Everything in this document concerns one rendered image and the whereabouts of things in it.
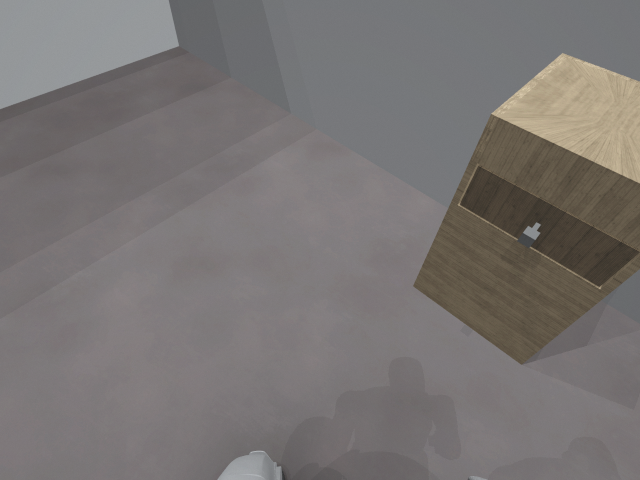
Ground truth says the handle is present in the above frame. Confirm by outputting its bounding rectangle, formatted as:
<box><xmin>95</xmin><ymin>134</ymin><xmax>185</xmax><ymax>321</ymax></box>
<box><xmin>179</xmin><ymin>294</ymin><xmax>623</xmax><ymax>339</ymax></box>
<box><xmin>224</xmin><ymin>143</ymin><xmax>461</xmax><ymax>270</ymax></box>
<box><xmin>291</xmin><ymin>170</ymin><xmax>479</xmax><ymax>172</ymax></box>
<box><xmin>517</xmin><ymin>222</ymin><xmax>541</xmax><ymax>248</ymax></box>

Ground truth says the left robot shin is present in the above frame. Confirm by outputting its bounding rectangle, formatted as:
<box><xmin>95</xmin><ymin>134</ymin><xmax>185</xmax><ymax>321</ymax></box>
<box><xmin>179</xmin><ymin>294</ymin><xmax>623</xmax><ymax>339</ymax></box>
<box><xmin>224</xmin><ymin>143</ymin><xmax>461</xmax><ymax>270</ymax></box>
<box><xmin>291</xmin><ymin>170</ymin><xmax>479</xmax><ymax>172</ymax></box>
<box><xmin>249</xmin><ymin>451</ymin><xmax>271</xmax><ymax>460</ymax></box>

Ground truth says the robot left thigh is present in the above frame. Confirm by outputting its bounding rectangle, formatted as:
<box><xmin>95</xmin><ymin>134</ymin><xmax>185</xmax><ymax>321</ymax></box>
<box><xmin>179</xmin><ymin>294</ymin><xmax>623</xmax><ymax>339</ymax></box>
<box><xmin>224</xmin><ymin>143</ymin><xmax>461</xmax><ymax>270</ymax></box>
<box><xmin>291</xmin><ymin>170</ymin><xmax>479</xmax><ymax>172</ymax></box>
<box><xmin>217</xmin><ymin>454</ymin><xmax>282</xmax><ymax>480</ymax></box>

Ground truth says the drawer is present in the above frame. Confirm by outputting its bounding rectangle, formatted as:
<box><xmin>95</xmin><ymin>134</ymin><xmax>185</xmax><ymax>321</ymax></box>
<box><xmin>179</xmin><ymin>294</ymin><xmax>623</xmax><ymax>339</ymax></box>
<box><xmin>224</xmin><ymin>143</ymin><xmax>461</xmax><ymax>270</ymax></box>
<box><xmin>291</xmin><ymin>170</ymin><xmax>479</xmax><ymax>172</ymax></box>
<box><xmin>460</xmin><ymin>165</ymin><xmax>640</xmax><ymax>287</ymax></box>

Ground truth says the cabinet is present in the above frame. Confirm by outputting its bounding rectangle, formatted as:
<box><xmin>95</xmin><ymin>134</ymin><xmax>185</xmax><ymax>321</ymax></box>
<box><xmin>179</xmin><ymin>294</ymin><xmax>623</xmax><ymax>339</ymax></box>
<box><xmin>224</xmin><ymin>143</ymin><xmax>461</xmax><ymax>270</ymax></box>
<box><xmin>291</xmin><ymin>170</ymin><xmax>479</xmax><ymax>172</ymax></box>
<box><xmin>413</xmin><ymin>53</ymin><xmax>640</xmax><ymax>365</ymax></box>

